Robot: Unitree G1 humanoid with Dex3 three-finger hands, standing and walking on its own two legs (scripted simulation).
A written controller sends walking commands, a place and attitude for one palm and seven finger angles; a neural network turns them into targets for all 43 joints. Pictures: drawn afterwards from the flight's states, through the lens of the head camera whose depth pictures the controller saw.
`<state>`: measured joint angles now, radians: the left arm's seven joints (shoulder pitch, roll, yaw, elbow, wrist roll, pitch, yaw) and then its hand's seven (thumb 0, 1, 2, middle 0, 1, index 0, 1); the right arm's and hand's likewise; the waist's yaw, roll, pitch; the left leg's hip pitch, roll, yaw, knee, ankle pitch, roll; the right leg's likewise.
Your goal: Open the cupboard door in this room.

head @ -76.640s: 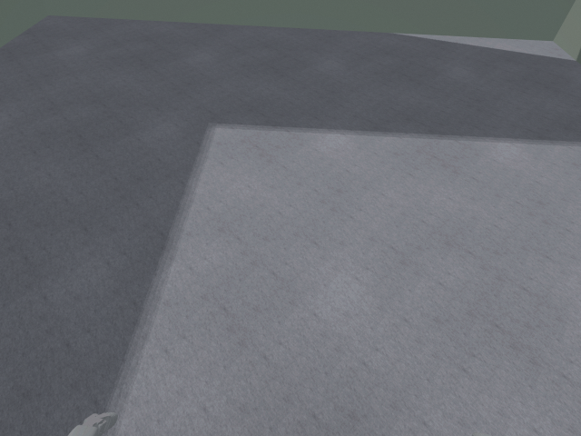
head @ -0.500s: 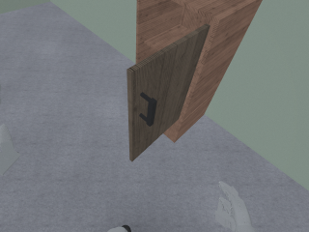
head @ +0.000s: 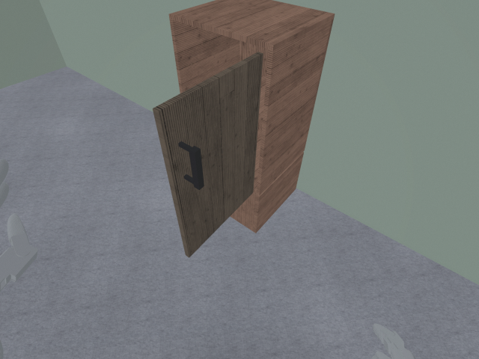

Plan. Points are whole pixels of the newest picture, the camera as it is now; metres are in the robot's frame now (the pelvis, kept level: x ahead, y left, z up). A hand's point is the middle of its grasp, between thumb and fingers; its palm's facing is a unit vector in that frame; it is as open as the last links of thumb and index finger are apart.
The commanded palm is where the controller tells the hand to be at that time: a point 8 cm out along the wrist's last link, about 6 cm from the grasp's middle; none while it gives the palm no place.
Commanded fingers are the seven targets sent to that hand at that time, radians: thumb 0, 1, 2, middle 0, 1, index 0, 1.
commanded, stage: stop stepping back and stand still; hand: left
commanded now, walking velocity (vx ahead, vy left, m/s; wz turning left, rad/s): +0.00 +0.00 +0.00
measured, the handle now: (191, 165) +0.57 +0.14 -0.02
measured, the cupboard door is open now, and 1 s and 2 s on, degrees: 91 91 91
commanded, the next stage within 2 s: let the arm hang, fingers relaxed in 0.98 s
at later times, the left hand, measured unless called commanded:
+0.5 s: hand (14, 296) +0.16 +0.25 +0.16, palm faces +0.37 -0.82 -0.45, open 7.4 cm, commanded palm +0.09 +0.30 +0.19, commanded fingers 0.00 0.90 0.90 -0.20 -0.30 -0.20 -0.30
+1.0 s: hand out of the picture +0.12 +0.29 +0.17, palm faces +0.40 -0.79 -0.47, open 7.4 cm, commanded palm +0.07 +0.33 +0.19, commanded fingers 0.00 0.90 0.90 -0.20 -0.30 -0.20 -0.30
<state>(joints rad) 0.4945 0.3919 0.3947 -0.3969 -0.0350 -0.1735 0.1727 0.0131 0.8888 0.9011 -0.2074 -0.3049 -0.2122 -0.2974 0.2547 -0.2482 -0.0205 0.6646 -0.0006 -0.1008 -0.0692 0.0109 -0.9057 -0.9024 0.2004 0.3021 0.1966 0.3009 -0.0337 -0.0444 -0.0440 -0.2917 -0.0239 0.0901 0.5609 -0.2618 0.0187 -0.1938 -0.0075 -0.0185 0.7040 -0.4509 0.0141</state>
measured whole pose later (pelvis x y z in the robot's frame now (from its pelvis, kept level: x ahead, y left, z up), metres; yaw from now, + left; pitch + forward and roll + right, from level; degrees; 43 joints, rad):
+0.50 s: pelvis -0.05 +0.00 +0.01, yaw -1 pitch -1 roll +0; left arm 0.53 0.40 0.37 -0.47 -0.03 -0.18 0.15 0.01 0.89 0.90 -0.21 -0.31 -0.21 -0.30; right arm 0.20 -0.20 0.02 0.61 0.00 -0.11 -0.07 0.01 -0.90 -0.90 0.20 0.30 0.20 0.30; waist 0.00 -0.01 0.04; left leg -0.26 0.02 0.04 0.47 -0.19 0.01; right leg -0.14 0.06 -0.03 0.43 -0.27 -0.05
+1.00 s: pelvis -0.07 +0.03 +0.02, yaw +0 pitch +0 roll -1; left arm 0.56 0.40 0.38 -0.49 -0.03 -0.19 0.16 0.01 0.89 0.90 -0.21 -0.31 -0.21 -0.30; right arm 0.23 -0.19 0.03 0.62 -0.02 -0.13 -0.08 0.01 -0.90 -0.90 0.20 0.30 0.20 0.30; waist 0.01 0.00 0.03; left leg -0.28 -0.01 0.03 0.40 -0.11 0.04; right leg -0.16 0.03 -0.05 0.38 -0.21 -0.02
